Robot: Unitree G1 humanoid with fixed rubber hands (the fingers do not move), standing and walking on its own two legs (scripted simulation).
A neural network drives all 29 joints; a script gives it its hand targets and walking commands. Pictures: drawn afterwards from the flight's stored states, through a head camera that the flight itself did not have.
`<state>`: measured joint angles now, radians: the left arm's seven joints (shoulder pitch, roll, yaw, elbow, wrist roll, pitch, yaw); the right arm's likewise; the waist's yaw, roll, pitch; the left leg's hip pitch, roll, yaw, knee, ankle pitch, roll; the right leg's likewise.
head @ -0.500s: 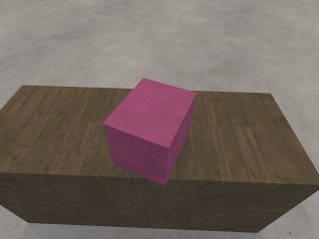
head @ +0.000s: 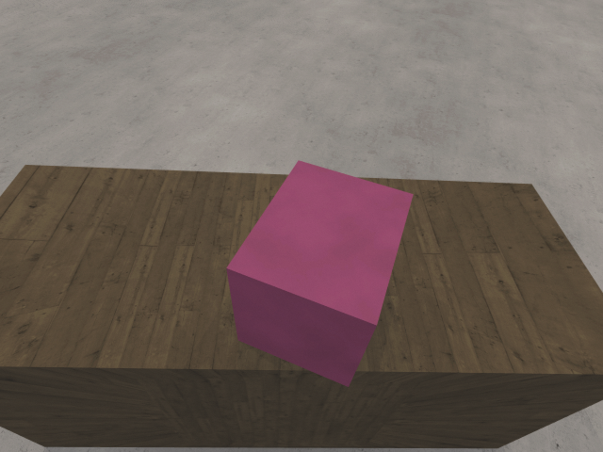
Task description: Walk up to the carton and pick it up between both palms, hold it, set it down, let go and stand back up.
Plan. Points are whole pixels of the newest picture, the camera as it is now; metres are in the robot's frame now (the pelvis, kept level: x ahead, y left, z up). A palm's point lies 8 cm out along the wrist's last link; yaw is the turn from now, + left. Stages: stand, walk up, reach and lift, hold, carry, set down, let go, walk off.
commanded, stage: walk up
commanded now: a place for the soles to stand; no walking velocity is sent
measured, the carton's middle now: (322, 269) +0.42 -0.05 -0.04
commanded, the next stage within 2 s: reach and lift in 1.38 s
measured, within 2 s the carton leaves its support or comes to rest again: neither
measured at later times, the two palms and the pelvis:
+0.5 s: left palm out of the picture +0.13 +0.24 -0.10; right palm out of the picture +0.13 -0.30 -0.09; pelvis +0.03 -0.03 +0.00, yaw +0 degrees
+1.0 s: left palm out of the picture +0.10 +0.24 -0.10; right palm out of the picture +0.09 -0.30 -0.10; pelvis +0.01 -0.03 +0.00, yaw +0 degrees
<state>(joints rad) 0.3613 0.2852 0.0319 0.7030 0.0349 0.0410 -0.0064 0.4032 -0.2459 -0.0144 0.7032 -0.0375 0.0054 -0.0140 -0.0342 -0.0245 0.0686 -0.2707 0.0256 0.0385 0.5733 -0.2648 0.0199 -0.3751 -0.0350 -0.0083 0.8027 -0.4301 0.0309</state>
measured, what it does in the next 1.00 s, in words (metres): steps on the spot: right foot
